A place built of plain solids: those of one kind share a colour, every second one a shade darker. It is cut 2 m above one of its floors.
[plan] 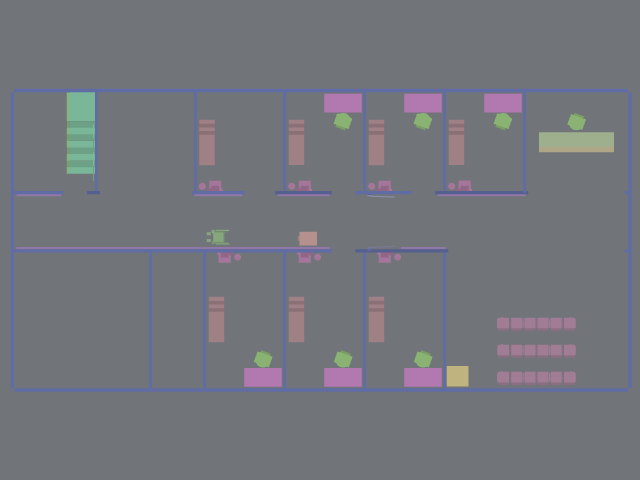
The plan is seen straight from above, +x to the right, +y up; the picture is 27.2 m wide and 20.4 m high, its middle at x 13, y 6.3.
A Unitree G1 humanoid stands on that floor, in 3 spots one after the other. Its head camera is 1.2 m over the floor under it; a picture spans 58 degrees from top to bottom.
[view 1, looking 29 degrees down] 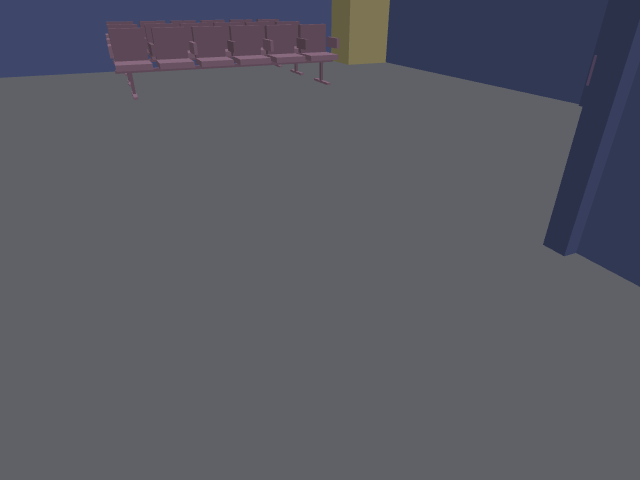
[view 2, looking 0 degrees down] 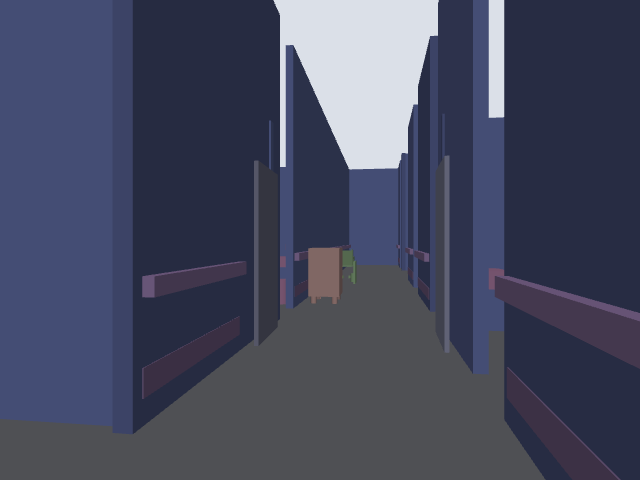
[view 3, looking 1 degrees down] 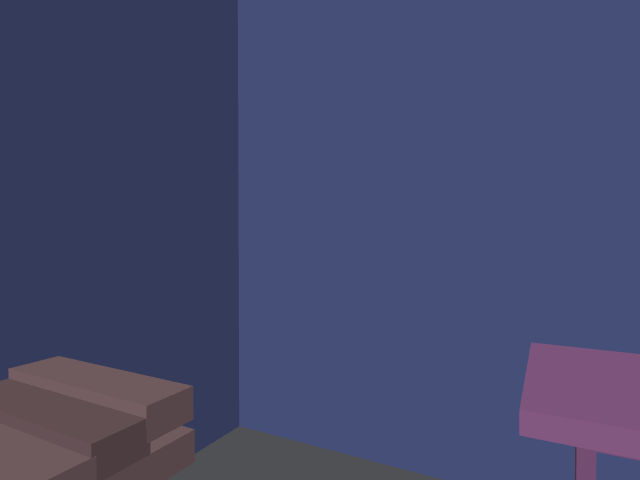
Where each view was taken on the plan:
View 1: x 23.85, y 9.66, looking -114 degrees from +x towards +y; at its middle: ground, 2.48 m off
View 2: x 20.93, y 7.43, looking -172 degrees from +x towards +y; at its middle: wall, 10.90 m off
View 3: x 13.25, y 10.46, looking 118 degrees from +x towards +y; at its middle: wall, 2.40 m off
